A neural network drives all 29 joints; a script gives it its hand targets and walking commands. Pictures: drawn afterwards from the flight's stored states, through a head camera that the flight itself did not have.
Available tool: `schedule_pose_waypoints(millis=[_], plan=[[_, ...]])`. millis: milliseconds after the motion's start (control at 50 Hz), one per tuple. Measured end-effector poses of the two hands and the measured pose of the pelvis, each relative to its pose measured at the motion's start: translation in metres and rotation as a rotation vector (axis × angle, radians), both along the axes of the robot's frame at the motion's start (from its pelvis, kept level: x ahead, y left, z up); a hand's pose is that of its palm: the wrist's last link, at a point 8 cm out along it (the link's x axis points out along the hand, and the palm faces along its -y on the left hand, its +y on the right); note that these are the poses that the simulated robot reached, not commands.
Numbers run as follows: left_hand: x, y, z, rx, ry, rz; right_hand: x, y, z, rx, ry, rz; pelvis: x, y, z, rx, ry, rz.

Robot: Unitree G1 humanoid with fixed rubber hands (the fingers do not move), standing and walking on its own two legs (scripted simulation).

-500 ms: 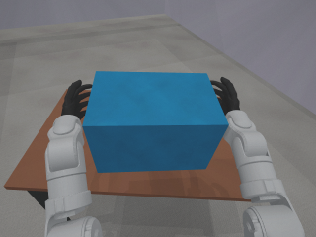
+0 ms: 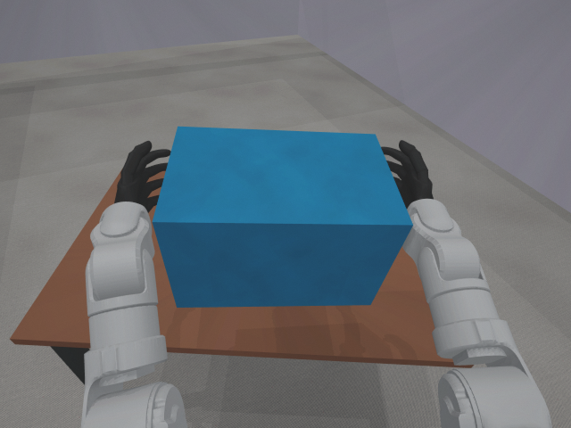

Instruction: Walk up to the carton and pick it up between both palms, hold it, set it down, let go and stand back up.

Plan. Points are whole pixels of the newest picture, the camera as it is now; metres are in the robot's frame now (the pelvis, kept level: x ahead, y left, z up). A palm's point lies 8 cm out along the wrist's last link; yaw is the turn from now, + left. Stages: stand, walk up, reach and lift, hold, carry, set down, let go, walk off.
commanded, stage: hold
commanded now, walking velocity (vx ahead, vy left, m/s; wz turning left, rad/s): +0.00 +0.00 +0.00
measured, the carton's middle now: (277, 219) +0.36 -0.01 +0.14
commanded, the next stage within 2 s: none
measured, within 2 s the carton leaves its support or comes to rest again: neither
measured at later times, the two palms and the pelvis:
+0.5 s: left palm (136, 203) +0.36 +0.18 +0.18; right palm (413, 198) +0.35 -0.19 +0.18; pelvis +0.00 +0.00 +0.00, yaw +0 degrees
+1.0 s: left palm (136, 207) +0.36 +0.18 +0.18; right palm (411, 201) +0.35 -0.19 +0.17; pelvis +0.00 +0.00 +0.00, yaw +0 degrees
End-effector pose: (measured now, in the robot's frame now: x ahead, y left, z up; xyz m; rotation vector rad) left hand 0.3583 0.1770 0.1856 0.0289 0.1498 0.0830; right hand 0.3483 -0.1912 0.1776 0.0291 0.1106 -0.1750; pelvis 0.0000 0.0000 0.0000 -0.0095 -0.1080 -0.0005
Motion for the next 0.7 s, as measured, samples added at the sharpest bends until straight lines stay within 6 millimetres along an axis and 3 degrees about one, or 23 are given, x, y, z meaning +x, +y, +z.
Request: schedule_pose_waypoints(millis=[700], plan=[[0.0022, 0.0008, -0.004, 0.004, -0.004, 0.0, 0.0025, 0.0007, -0.0026, -0.004, -0.006, 0.002, -0.0002, -0.0001, -0.0002, -0.001, 0.002, 0.004]])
